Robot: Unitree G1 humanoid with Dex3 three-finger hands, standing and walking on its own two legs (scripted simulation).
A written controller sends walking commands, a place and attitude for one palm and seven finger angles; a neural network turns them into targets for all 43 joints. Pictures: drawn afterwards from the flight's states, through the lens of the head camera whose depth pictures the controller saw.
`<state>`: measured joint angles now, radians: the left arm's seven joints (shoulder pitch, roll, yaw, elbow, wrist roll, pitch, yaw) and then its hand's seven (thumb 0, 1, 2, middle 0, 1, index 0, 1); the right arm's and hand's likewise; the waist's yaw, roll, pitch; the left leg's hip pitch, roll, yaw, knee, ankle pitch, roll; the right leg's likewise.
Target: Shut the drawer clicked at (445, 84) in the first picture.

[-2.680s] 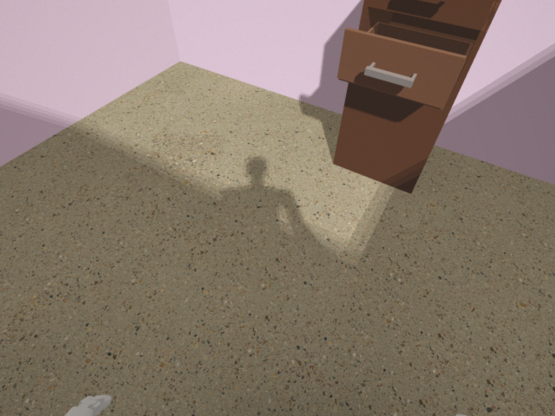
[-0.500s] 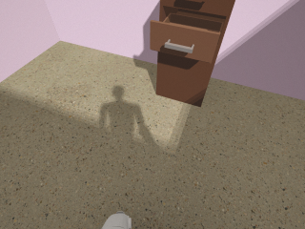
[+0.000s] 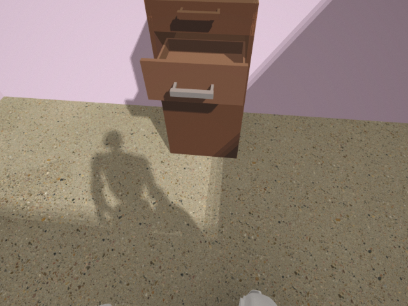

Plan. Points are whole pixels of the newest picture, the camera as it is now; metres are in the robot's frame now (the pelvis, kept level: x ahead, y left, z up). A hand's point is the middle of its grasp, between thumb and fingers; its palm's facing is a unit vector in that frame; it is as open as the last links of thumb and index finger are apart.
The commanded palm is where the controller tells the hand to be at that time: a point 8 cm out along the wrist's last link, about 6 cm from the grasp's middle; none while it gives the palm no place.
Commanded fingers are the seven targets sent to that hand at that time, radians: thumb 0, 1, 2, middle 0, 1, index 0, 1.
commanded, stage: walk to a spot facing it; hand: left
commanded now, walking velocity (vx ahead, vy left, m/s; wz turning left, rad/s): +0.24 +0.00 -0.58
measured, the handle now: (192, 89) +0.83 +0.09 -0.07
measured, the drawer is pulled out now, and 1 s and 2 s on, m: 0.23 0.23 0.23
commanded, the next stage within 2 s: take the last steps up to it in 0.04 s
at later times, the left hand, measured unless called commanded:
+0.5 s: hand (143, 278) +0.21 +0.17 -0.18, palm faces -0.03 -0.99 -0.15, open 7.3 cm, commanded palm none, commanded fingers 0.00 0.90 0.90 -0.20 -0.30 -0.20 -0.30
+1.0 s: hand (177, 188) +0.47 +0.11 -0.17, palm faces -0.18 -0.97 -0.18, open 7.3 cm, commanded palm none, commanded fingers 0.00 0.90 0.90 -0.20 -0.30 -0.20 -0.30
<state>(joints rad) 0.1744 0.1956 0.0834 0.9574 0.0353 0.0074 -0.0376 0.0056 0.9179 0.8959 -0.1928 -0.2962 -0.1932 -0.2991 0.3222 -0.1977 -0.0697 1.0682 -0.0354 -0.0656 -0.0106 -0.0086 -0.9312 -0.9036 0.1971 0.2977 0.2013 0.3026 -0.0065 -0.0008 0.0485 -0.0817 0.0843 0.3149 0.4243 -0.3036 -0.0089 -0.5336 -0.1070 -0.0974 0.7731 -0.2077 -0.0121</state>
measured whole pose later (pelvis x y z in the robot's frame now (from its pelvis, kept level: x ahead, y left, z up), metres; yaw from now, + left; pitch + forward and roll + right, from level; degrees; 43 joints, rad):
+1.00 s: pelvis +0.35 -0.05 -0.01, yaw -8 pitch -1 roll +1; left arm 0.13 0.17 0.05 1.05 0.03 -0.02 -0.02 0.01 0.92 0.90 -0.20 -0.30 -0.20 -0.30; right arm 0.49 -0.07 -0.03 1.18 -0.03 -0.05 -0.02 0.00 -0.91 -0.90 0.20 0.30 0.20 0.30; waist -0.07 0.00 0.08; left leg 0.01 0.07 0.18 0.43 -0.41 -0.03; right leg -0.41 -0.06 -0.14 0.58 -0.20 -0.03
